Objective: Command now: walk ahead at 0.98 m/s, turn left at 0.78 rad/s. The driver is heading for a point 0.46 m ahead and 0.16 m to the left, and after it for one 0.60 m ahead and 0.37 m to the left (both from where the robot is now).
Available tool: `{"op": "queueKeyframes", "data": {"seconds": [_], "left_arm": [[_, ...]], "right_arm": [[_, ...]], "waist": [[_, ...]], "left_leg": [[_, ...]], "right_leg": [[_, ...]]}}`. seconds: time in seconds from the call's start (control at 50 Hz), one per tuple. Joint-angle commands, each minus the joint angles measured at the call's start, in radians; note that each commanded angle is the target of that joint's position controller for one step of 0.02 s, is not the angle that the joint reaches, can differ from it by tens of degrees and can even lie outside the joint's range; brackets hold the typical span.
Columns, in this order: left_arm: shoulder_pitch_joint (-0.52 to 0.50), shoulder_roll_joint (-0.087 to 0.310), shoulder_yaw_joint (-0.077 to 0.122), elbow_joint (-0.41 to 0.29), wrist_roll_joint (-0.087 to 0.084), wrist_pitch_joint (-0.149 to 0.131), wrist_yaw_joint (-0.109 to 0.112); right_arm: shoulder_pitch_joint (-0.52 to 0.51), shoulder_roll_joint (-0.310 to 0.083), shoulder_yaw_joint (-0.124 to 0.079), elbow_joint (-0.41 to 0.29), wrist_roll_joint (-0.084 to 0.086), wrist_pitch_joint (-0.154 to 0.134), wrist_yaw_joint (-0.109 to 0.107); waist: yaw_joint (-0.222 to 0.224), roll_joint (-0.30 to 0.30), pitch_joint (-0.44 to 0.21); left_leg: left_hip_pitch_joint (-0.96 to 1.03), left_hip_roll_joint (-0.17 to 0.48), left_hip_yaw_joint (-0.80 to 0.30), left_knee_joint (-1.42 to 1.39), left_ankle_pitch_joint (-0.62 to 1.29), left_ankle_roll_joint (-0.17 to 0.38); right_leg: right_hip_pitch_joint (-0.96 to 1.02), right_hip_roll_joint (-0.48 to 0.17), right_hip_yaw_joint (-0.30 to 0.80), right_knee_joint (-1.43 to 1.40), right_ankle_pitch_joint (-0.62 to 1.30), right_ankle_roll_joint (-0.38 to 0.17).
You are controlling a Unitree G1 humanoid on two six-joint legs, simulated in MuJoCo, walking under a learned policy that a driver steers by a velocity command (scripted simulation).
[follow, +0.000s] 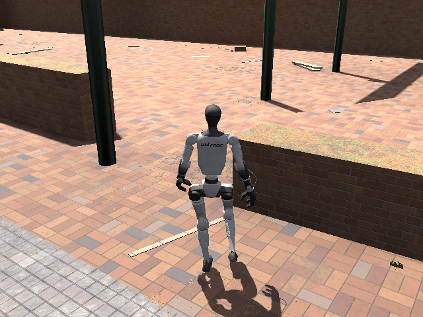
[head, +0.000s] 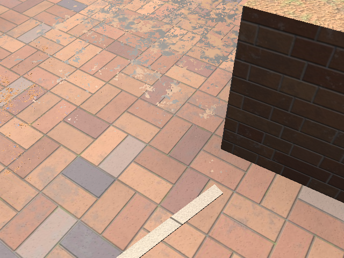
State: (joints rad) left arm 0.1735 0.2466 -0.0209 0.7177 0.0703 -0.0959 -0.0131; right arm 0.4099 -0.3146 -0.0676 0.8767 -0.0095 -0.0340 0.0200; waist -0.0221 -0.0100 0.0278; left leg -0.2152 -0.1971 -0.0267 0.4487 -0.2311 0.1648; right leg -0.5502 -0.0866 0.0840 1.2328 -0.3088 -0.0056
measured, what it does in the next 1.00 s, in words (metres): walks ahead, turning left: right foot, then left foot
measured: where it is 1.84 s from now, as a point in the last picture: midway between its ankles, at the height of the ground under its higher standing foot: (97, 153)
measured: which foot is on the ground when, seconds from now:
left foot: down 0.00-0.26, up 0.28-0.68, down 0.70-1.00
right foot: up 0.00-0.22, down 0.24-0.68, up 0.70-1.00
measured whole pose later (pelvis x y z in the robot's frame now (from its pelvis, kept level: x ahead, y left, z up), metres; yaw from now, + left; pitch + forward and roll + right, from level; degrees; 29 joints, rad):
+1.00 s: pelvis +0.84 +0.23 +0.00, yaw +53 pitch +1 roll +1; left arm 0.03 0.27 0.00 0.60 0.04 -0.07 -0.01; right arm 0.44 -0.31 -0.06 0.86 0.01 -0.06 0.01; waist -0.08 -0.02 0.09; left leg 0.00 -0.20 -0.14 0.37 -0.33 0.16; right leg -0.70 -0.10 0.04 0.69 0.05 0.01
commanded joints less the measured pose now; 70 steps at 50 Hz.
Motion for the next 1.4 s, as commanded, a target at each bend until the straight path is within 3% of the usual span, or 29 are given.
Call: {"op": "queueKeyframes", "data": {"seconds": [0.02,0.16,0.2,0.22,0.24,0.26,0.28,0.3,0.34,0.4,0.52,0.58,0.62,0.66,0.68,0.7,0.72,0.74,0.8,0.86,0.94,1.02,1.06,1.08,1.1,1.12,1.18,1.3,1.4], "left_arm": [[-0.065,0.109,0.016,-0.115,0.005,0.025,-0.007],[-0.236,0.132,0.018,-0.180,-0.038,0.014,-0.015],[-0.121,0.188,0.044,-0.148,-0.038,0.010,0.005],[0.038,0.222,0.064,-0.113,-0.043,0.008,0.022],[0.262,0.271,0.089,-0.068,-0.033,0.004,0.044],[0.425,0.344,0.112,-0.043,0.013,0.000,0.061],[0.304,0.397,0.126,-0.052,0.014,0.007,0.045],[0.179,0.263,0.109,-0.074,0.006,0.011,0.037],[0.131,0.157,0.085,-0.043,0.000,0.012,0.025],[0.213,0.092,0.065,0.054,-0.033,-0.008,0.023],[0.153,0.136,0.073,0.083,-0.043,-0.042,0.014],[0.236,0.189,0.081,0.120,-0.040,-0.040,0.020],[0.276,0.244,0.095,0.119,-0.039,-0.016,0.036],[0.209,0.309,0.112,0.092,-0.036,0.020,0.047],[0.159,0.296,0.113,0.063,-0.031,0.033,0.040],[0.144,0.210,0.099,0.042,-0.024,0.032,0.019],[0.232,0.165,0.080,-0.075,-0.044,0.011,0.016],[0.138,0.203,0.075,-0.107,-0.042,-0.017,0.017],[0.081,0.176,0.058,-0.094,-0.009,-0.010,0.023],[0.065,0.149,0.057,-0.099,-0.002,0.043,0.016],[-0.032,0.056,0.024,-0.133,-0.034,0.027,0.005],[-0.060,0.104,0.037,-0.115,-0.032,0.027,0.011],[0.150,0.167,0.063,-0.029,-0.028,0.007,0.024],[0.272,0.202,0.072,0.018,-0.023,-0.013,0.026],[0.281,0.263,0.078,0.017,-0.009,-0.024,0.021],[0.283,0.238,0.081,-0.007,-0.030,-0.008,0.007],[0.072,0.085,0.045,-0.018,-0.056,0.020,0.019],[0.058,0.101,0.036,0.069,-0.044,0.014,0.010],[0.062,0.127,0.048,0.100,-0.048,0.060,0.008]], "right_arm": [[-0.063,-0.130,-0.028,-0.089,0.011,-0.045,-0.005],[0.002,-0.192,-0.065,-0.095,0.018,-0.056,-0.005],[0.003,-0.222,-0.073,-0.095,0.009,-0.050,-0.014],[-0.017,-0.251,-0.076,-0.088,-0.001,-0.050,-0.009],[-0.068,-0.218,-0.067,-0.100,-0.009,-0.060,-0.006],[-0.052,-0.038,-0.020,-0.137,0.010,-0.070,-0.013],[0.050,-0.009,0.008,-0.195,0.044,-0.061,-0.010],[-0.048,-0.100,0.000,-0.163,0.014,-0.038,-0.018],[-0.168,-0.111,-0.006,-0.175,-0.011,-0.017,0.009],[-0.240,-0.027,0.017,-0.229,-0.027,0.019,0.041],[-0.427,-0.029,0.044,-0.339,-0.017,0.034,0.082],[-0.506,-0.015,0.057,-0.353,-0.022,0.032,0.092],[-0.438,-0.052,0.044,-0.321,-0.022,0.026,0.080],[-0.137,-0.113,0.011,-0.232,-0.021,0.019,0.055],[0.083,-0.165,-0.023,-0.151,-0.019,0.013,0.032],[0.037,-0.232,-0.059,-0.133,0.008,0.028,0.002],[-0.058,-0.352,-0.073,-0.194,-0.034,0.048,0.000],[0.005,-0.321,-0.078,-0.211,-0.026,0.053,-0.012],[-0.078,-0.210,-0.051,-0.163,-0.008,0.010,-0.029],[-0.100,-0.152,-0.024,-0.156,0.006,-0.033,-0.020],[-0.067,-0.126,-0.022,-0.105,0.014,-0.049,-0.006],[0.020,-0.124,-0.024,-0.059,0.013,-0.040,-0.022],[-0.056,-0.163,-0.033,-0.071,0.000,-0.034,-0.035],[-0.070,-0.151,-0.027,-0.077,0.009,-0.035,-0.040],[0.092,-0.022,-0.006,-0.080,0.025,-0.027,-0.043],[0.237,-0.049,-0.003,-0.065,0.048,-0.021,-0.057],[-0.011,-0.095,0.004,-0.072,-0.006,0.005,-0.041],[-0.018,-0.010,0.036,-0.044,-0.020,0.073,-0.024],[-0.115,-0.020,0.054,-0.026,-0.025,0.091,-0.024]], "waist": [[0.054,0.002,0.113],[-0.043,0.058,0.030],[0.010,0.062,-0.069],[0.107,0.044,-0.168],[0.224,0.029,-0.269],[0.238,-0.214,-0.386],[0.101,-0.456,-0.463],[0.108,-0.229,-0.286],[0.103,-0.038,-0.117],[0.060,-0.091,-0.019],[0.001,-0.048,0.093],[0.013,-0.023,0.120],[-0.033,-0.067,0.047],[-0.192,-0.116,-0.114],[-0.273,-0.075,-0.207],[-0.193,0.150,-0.152],[-0.056,0.260,-0.275],[-0.121,0.085,-0.336],[0.023,-0.098,-0.008],[0.078,-0.105,0.057],[0.037,-0.002,-0.003],[-0.021,0.072,-0.035],[0.090,0.091,-0.097],[0.152,0.050,-0.134],[0.062,-0.221,-0.262],[0.032,-0.236,-0.479],[0.025,-0.010,-0.217],[-0.035,-0.087,-0.155],[0.004,-0.149,-0.097]], "left_leg": [[-0.208,0.239,-0.364,-0.345,-0.094,0.175],[-0.025,0.228,-0.359,-0.248,0.361,0.044],[0.089,0.229,-0.367,-0.049,0.641,0.000],[0.066,0.207,-0.347,0.163,0.703,-0.021],[-0.084,0.163,-0.312,0.443,0.592,-0.037],[-0.341,0.072,-0.220,0.805,-0.095,-0.037],[-0.529,0.068,-0.132,0.989,-0.284,-0.045],[-0.589,0.165,-0.109,0.998,-0.159,-0.034],[-0.553,0.237,-0.066,0.904,-0.057,-0.051],[-0.574,0.297,-0.055,0.860,-0.045,-0.061],[-0.507,0.287,0.069,0.545,0.215,-0.054],[-0.382,0.205,0.203,0.362,0.235,0.001],[-0.276,0.126,0.251,0.324,0.156,0.028],[0.052,0.078,0.198,0.311,0.052,0.070],[0.340,0.081,0.119,0.219,0.059,0.104],[0.486,0.184,-0.082,0.159,0.004,0.127],[0.720,0.411,-0.628,0.042,0.069,0.314],[0.710,0.451,-0.769,-0.115,-0.102,0.338],[0.222,0.341,-0.563,-0.198,0.045,0.237],[-0.044,0.287,-0.394,-0.226,0.418,0.205],[-0.137,0.133,-0.149,-0.129,0.846,0.057],[0.036,0.169,-0.207,-0.050,0.813,-0.032],[0.124,0.175,-0.209,0.200,0.819,-0.063],[0.099,0.129,-0.175,0.423,0.647,-0.087],[-0.117,-0.005,-0.099,0.833,-0.325,-0.127],[-0.274,-0.040,-0.170,1.024,-0.440,-0.136],[-0.297,0.096,-0.122,0.888,-0.243,-0.161],[-0.058,0.125,-0.056,0.549,-0.180,-0.169],[0.035,0.158,0.021,0.282,-0.125,-0.140]], "right_leg": [[-0.063,-0.038,-0.056,-0.198,0.064,0.054],[0.184,0.052,-0.068,-0.690,0.435,0.045],[0.326,0.100,-0.065,-0.720,0.269,0.028],[0.513,0.104,-0.088,-0.711,0.157,0.015],[0.768,0.019,-0.026,-0.666,0.033,-0.006],[1.009,-0.271,0.321,-0.740,-0.380,-0.046],[1.003,-0.439,0.876,-0.977,-0.535,-0.133],[0.848,-0.366,0.747,-0.993,-0.615,-0.132],[0.638,-0.269,0.371,-0.965,-0.193,-0.104],[0.535,-0.218,0.115,-0.997,0.095,-0.067],[0.416,-0.141,-0.257,-1.137,0.391,-0.036],[0.489,-0.130,-0.363,-1.102,0.843,-0.014],[0.598,-0.145,-0.378,-0.918,1.287,0.006],[0.544,-0.192,-0.347,-0.518,1.431,-0.011],[0.382,-0.170,-0.328,-0.193,1.202,-0.014],[0.078,0.031,-0.319,0.185,0.107,0.013],[-0.281,0.108,-0.163,0.477,-0.196,0.050],[-0.349,0.070,-0.003,0.442,-0.112,0.041],[-0.219,-0.028,0.008,0.131,-0.097,0.051],[-0.062,-0.057,-0.039,-0.094,-0.104,0.083],[0.169,0.030,-0.144,-0.478,0.357,0.029],[0.267,0.124,-0.141,-0.677,0.515,-0.019],[0.413,0.117,-0.098,-0.759,0.538,-0.034],[0.529,0.053,-0.064,-0.813,0.721,-0.039],[0.791,-0.257,0.176,-0.621,1.418,-0.152],[0.951,-0.406,0.478,-0.638,1.452,-0.282],[0.568,-0.229,0.245,-0.821,0.909,-0.237],[0.262,-0.137,0.025,-0.926,0.863,-0.203],[0.156,-0.103,0.049,-1.005,0.085,-0.168]]}}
